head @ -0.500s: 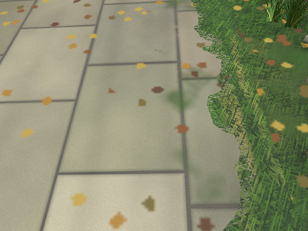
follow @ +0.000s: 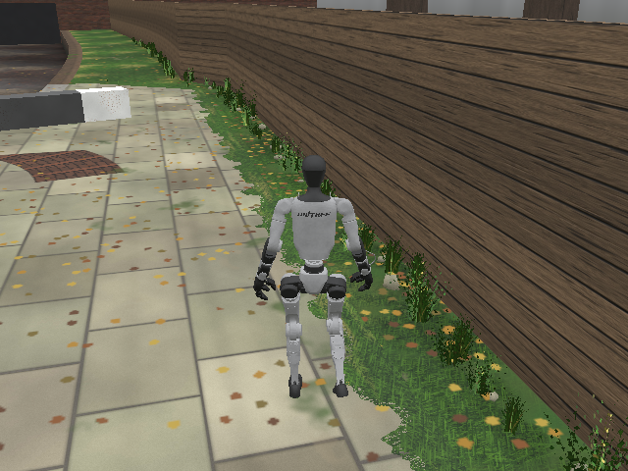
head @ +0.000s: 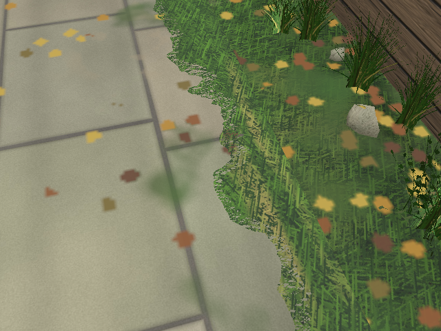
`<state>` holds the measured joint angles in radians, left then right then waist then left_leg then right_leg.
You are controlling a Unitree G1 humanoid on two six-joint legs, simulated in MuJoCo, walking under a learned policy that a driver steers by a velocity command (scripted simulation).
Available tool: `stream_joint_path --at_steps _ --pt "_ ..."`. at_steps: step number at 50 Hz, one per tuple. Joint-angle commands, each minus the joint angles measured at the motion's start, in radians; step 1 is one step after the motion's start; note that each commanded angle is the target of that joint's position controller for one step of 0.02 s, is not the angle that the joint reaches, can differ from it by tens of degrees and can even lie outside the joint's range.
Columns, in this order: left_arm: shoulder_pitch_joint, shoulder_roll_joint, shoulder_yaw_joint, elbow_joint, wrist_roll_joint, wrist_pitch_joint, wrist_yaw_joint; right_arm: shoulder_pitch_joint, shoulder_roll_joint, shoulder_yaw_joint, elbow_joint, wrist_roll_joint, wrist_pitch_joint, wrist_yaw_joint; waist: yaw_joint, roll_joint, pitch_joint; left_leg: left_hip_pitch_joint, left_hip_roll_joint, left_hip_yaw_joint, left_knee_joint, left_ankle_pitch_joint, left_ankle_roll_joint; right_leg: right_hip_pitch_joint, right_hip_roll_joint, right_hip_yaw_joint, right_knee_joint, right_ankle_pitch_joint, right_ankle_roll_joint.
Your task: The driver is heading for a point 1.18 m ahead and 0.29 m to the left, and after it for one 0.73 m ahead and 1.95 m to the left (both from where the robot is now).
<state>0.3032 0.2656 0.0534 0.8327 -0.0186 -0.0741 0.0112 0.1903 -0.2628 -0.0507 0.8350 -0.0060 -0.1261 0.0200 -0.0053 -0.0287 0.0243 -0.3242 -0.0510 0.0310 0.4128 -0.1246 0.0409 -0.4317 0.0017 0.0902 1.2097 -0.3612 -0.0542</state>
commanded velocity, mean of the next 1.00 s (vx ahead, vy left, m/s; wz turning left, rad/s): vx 0.47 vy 0.00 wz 0.41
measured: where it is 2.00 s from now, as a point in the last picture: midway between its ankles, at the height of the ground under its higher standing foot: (175, 284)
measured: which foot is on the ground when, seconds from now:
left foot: down 0.00-0.32, up 0.34-0.82, down 0.84-1.00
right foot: up 0.00-0.28, down 0.30-0.84, up 0.86-1.00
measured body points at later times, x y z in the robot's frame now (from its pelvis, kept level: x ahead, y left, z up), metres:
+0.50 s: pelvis +0.26 -0.05 +0.01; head +0.27 -0.06 +0.46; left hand +0.30 +0.24 -0.10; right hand +0.41 -0.30 -0.12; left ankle +0.23 +0.11 -0.65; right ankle +0.28 -0.14 -0.74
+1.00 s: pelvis +0.47 +0.09 +0.00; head +0.51 +0.13 +0.44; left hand +0.44 +0.40 -0.12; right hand +0.74 -0.07 -0.10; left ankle +0.49 +0.17 -0.74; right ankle +0.50 -0.08 -0.64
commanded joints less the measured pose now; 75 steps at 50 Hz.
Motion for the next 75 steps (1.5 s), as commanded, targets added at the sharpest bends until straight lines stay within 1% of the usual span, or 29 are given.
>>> stream_joint_path --at_steps 1,4,10,13,15,16,17,18,19,22,32,37,39,41,42,43,44,45,47,49,53,59,68,69,70,71,72,73,75 --pt "0.032 0.031 0.007 -0.072 0.009 -0.018 -0.004 0.042 -0.073 -0.011 -0.023 0.004 -0.008 0.007 0.024 0.093 -0.051 0.168 0.255 -0.339 -0.246 0.059 0.218 -0.178 -0.103 0.007 -0.067 0.049 0.004" --pt "-0.088 0.013 -0.010 -0.123 0.029 -0.027 -0.003 0.078 -0.128 -0.025 -0.012 0.022 -0.001 -0.003 0.007 0.079 -0.018 0.113 0.245 -0.282 -0.279 0.108 0.231 -0.178 -0.108 -0.033 -0.301 0.119 0.036" --pt "-0.273 0.054 -0.014 -0.175 0.005 -0.045 -0.019 0.179 -0.170 -0.033 0.011 0.040 0.024 -0.014 -0.048 0.116 -0.014 0.088 0.226 -0.261 -0.222 0.047 0.173 -0.015 -0.031 -0.050 -0.626 0.349 0.068" --pt "-0.255 0.098 0.005 -0.181 0.001 -0.055 -0.021 0.183 -0.173 -0.033 0.009 0.041 0.039 -0.022 -0.008 0.128 -0.027 0.110 0.235 -0.319 -0.139 -0.053 0.130 0.104 -0.022 -0.043 -0.724 0.312 0.045" --pt "-0.076 0.151 0.035 -0.141 0.011 -0.059 -0.008 0.169 -0.116 -0.015 -0.008 0.029 0.043 -0.025 0.083 0.104 -0.105 0.018 0.149 -0.280 0.079 -0.047 0.073 0.366 -0.081 -0.006 -0.765 0.249 -0.004" --pt "0.101 0.229 0.055 -0.121 0.023 -0.054 0.000 0.167 -0.033 0.011 -0.039 0.006 0.039 -0.025 0.145 -0.070 -0.244 -0.140 0.060 -0.171 0.424 -0.251 0.025 0.605 -0.292 0.198 -0.782 0.199 -0.065" --pt "0.135 0.274 0.067 -0.102 0.032 -0.039 -0.010 0.267 -0.007 0.018 -0.076 0.042 0.024 -0.027 0.087 -0.364 -0.298 -0.434 -0.001 -0.111 0.686 -0.468 0.009 0.750 -0.460 0.604 -0.904 -0.028 -0.191" --pt "0.090 0.177 0.045 -0.117 0.024 -0.045 -0.016 0.249 -0.110 -0.007 -0.054 0.057 0.026 -0.031 0.092 -0.204 -0.202 -0.501 0.061 -0.185 0.824 -0.402 0.009 0.656 -0.428 0.605 -0.940 -0.131 -0.175" --pt "0.039 0.119 0.029 -0.124 0.017 -0.047 -0.018 0.187 -0.136 -0.019 -0.062 0.056 0.033 -0.030 0.081 -0.125 -0.117 -0.513 0.088 -0.185 0.847 -0.308 0.015 0.560 -0.389 0.445 -0.943 -0.069 -0.141" --pt "-0.090 0.067 0.015 -0.117 0.026 -0.051 -0.026 0.151 -0.088 -0.025 -0.071 0.036 0.063 -0.023 0.009 -0.087 -0.026 -0.404 0.167 -0.163 0.770 -0.145 -0.007 0.353 -0.278 0.156 -1.018 0.217 -0.108" --pt "-0.015 0.148 0.047 -0.038 0.022 -0.044 0.001 -0.093 -0.031 -0.009 -0.193 0.025 0.078 0.020 0.060 -0.020 0.036 -0.416 0.156 -0.076 0.392 0.176 -0.021 0.385 -0.264 -0.176 -1.065 0.454 -0.107" --pt "0.043 0.183 0.057 -0.005 0.002 -0.015 0.003 -0.213 -0.040 -0.008 -0.271 0.032 0.079 0.050 0.082 -0.024 0.073 -0.405 0.132 0.003 0.264 0.065 0.029 0.506 -0.303 -0.244 -0.999 0.544 -0.078" --pt "0.030 0.216 0.064 -0.009 -0.003 -0.003 0.008 -0.182 -0.068 -0.022 -0.283 0.029 0.083 0.054 0.042 -0.061 0.025 -0.285 0.071 0.064 0.247 -0.035 0.068 0.524 -0.301 -0.281 -0.886 0.860 -0.058" --pt "0.009 0.239 0.069 -0.017 -0.009 0.013 0.016 0.033 -0.139 -0.065 -0.238 0.032 0.089 0.045 -0.088 -0.069 -0.103 0.022 -0.021 0.108 0.180 -0.044 0.126 0.472 -0.266 -0.323 -0.579 1.087 -0.027" --pt "0.013 0.221 0.060 -0.032 0.000 0.009 0.021 0.206 -0.211 -0.102 -0.192 0.031 0.097 0.025 -0.168 -0.012 -0.192 0.335 0.008 0.005 0.146 -0.003 0.170 0.258 -0.227 -0.325 -0.305 0.892 0.015" --pt "0.093 0.065 0.014 -0.092 0.044 -0.013 0.008 0.193 -0.338 -0.119 -0.194 0.028 0.096 0.007 -0.053 0.283 -0.249 0.670 0.295 -0.518 0.098 0.038 0.324 -0.209 -0.043 -0.286 0.079 -0.105 0.085" --pt "0.042 0.117 0.012 -0.114 0.015 -0.056 -0.005 0.212 -0.300 -0.100 -0.238 0.012 0.081 0.009 -0.094 0.221 -0.448 0.738 0.423 -0.881 -0.064 0.046 0.429 -0.314 0.031 -0.025 0.250 -0.272 0.089" --pt "-0.063 0.172 0.027 -0.146 -0.019 -0.069 -0.010 0.167 -0.234 -0.080 -0.234 0.001 0.069 0.016 -0.108 0.132 -0.334 0.657 0.389 -0.707 -0.066 0.222 0.366 -0.375 -0.023 0.015 0.246 -0.181 0.075" --pt "-0.052 0.158 0.024 -0.124 0.009 -0.061 0.007 0.037 -0.151 -0.057 -0.243 0.020 0.065 0.014 -0.015 0.011 -0.163 0.358 0.301 -0.413 -0.043 0.458 0.277 -0.297 -0.107 -0.015 0.092 -0.053 0.076" --pt "-0.004 0.162 0.032 -0.100 0.019 -0.024 0.008 -0.024 -0.107 -0.038 -0.251 0.003 0.062 0.011 0.038 0.034 -0.139 0.175 0.267 -0.306 -0.087 0.587 0.248 -0.151 -0.135 -0.022 0.017 -0.005 0.082" --pt "0.012 0.088 0.013 -0.082 0.022 0.010 0.014 -0.012 -0.113 -0.030 -0.179 -0.008 0.039 -0.001 0.054 0.072 -0.133 0.098 0.226 -0.133 -0.124 0.772 0.220 -0.090 -0.118 -0.048 -0.175 0.152 0.104" --pt "-0.131 0.087 0.009 -0.120 0.005 0.012 -0.010 -0.004 -0.137 -0.030 -0.120 -0.017 0.062 -0.031 -0.017 0.098 -0.100 0.199 0.222 -0.033 -0.146 0.636 0.150 -0.084 -0.089 -0.054 -0.473 0.377 0.085" --pt "-0.105 0.098 0.031 -0.197 0.005 0.027 -0.053 -0.033 -0.163 -0.046 -0.115 0.026 0.141 -0.070 0.016 0.097 -0.095 0.341 0.286 -0.048 0.138 0.711 0.125 -0.052 -0.007 -0.138 -0.688 0.172 0.004" --pt "-0.037 0.144 0.048 -0.188 0.012 0.023 -0.045 -0.020 -0.162 -0.047 -0.119 0.025 0.136 -0.075 0.048 0.050 -0.149 0.269 0.219 0.001 0.279 0.667 0.065 0.115 -0.016 -0.080 -0.771 0.417 -0.040" --pt "0.030 0.258 0.078 -0.199 0.026 0.026 -0.027 -0.022 -0.138 -0.038 -0.158 -0.011 0.120 -0.071 0.049 -0.119 -0.233 0.031 0.096 0.071 0.545 0.307 -0.015 0.353 -0.203 0.191 -0.745 0.896 -0.147" --pt "0.054 0.270 0.078 -0.206 0.038 0.034 -0.015 -0.049 -0.092 -0.022 -0.187 -0.035 0.106 -0.056 0.053 -0.292 -0.310 -0.284 -0.090 -0.006 0.827 -0.516 -0.075 0.559 -0.401 0.494 -0.780 1.147 -0.364" --pt "0.044 0.205 0.058 -0.220 0.031 0.035 -0.012 -0.032 -0.126 -0.028 -0.168 -0.015 0.098 -0.036 0.071 -0.137 -0.363 -0.300 -0.014 -0.160 0.910 -0.533 -0.068 0.552 -0.382 0.444 -0.786 1.036 -0.342" --pt "-0.026 0.181 0.055 -0.237 0.022 0.038 -0.009 -0.059 -0.127 -0.029 -0.171 0.010 0.102 -0.031 0.048 -0.072 -0.274 -0.337 0.016 -0.151 0.920 -0.472 -0.071 0.489 -0.320 0.333 -0.780 0.921 -0.282" --pt "-0.109 0.159 0.049 -0.259 -0.001 0.055 -0.003 -0.080 -0.130 -0.036 -0.165 -0.003 0.123 -0.046 0.012 0.023 -0.163 -0.330 0.059 -0.129 0.758 -0.367 -0.085 0.335 -0.233 0.244 -0.824 0.699 -0.199"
